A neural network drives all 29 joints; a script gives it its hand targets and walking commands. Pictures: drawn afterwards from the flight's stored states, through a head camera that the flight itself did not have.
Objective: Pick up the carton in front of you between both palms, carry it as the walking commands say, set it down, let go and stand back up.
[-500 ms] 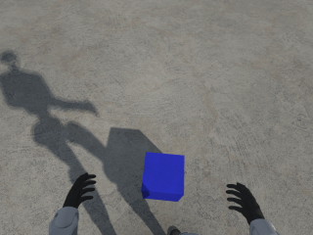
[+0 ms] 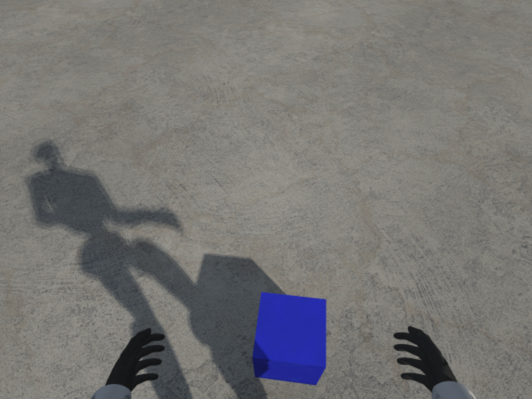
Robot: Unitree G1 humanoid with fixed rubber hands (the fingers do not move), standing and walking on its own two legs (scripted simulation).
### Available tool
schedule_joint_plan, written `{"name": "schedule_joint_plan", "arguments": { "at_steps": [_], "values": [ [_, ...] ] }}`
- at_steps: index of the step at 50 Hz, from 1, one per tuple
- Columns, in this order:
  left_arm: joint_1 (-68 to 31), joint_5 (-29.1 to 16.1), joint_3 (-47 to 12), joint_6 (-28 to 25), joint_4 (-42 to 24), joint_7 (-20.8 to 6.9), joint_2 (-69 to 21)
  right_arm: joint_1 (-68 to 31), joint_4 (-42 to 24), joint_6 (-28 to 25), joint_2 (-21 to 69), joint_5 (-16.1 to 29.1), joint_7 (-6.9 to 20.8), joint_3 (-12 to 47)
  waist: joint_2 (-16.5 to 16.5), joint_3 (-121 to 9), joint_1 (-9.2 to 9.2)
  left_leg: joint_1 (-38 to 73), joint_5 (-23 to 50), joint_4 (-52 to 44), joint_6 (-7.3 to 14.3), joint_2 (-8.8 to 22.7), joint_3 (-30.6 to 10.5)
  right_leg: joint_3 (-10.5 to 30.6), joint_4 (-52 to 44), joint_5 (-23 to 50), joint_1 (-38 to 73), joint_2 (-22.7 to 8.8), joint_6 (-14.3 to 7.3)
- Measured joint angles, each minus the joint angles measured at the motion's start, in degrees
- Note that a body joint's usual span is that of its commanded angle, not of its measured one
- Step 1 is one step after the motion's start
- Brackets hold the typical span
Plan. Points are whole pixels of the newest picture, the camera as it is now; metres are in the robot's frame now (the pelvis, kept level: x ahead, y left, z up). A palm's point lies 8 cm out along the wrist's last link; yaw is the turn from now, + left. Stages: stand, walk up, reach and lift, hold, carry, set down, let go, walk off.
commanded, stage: let go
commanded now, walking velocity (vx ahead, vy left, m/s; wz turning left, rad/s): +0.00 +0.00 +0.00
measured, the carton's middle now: (289, 339) +0.40 -0.06 -0.65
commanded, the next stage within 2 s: stand in 0.04 s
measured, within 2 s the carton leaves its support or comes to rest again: neither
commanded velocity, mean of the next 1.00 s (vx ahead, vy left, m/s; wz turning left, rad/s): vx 0.00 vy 0.00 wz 0.00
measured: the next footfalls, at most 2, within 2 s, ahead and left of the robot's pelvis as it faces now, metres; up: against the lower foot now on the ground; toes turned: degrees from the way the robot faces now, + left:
none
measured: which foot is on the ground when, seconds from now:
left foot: down 0.00-1.00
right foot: down 0.00-1.00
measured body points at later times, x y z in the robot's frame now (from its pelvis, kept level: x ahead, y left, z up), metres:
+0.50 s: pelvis +0.01 -0.02 +0.00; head +0.01 -0.03 +0.45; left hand +0.13 +0.28 -0.09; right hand +0.15 -0.30 -0.11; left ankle -0.05 +0.11 -0.74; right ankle +0.00 -0.13 -0.74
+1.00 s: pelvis +0.00 -0.02 +0.00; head -0.01 -0.03 +0.45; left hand +0.11 +0.29 -0.10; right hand +0.12 -0.32 -0.11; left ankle -0.05 +0.12 -0.74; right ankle +0.00 -0.13 -0.74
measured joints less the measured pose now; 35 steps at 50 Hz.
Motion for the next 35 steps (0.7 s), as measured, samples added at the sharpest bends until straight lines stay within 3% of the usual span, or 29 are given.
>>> {"name": "schedule_joint_plan", "arguments": {
  "at_steps": [2,7,14,35],
  "values": [
    [0.1,-0.2,-0.2,-0.1,0.3,0.3,0.0,0.1,-0.3,0.7,-0.2,0.2,-0.6,0.2,-0.1,-0.4,-0.02,-0.2,-0.2,0.3,-0.2,0.2,0.0,0.0,0.6,-0.3,-0.4,0.2,-0.2],
    [-1.5,2.3,-0.1,-2.5,7.9,2.6,2.5,-1.1,7.5,-4.9,-3.0,-0.5,-2.9,-0.1,0.3,-3.5,0.06,-4.4,-0.9,2.6,-0.7,0.3,-0.3,-0.5,3.0,-1.1,-4.5,0.3,-0.5],
    [-1.6,2.4,1.3,-4.3,13.6,2.9,6.3,-0.8,14.3,-8.7,-6.1,-0.7,-3.0,-0.9,1.0,-4.4,0.29,-5.4,-1.0,2.6,-1.0,0.3,-0.6,-0.9,3.8,-1.7,-5.8,0.2,-0.9],
    [-3.8,1.8,0.1,-5.7,22.1,3.2,7.2,-1.2,23.1,-10.8,-7.7,-0.1,-3.8,1.1,0.6,-4.0,0.49,-2.7,0.4,-0.7,-1.6,0.9,-1.2,-1.9,1.2,-0.9,-3.1,0.4,-1.6]
  ]
}}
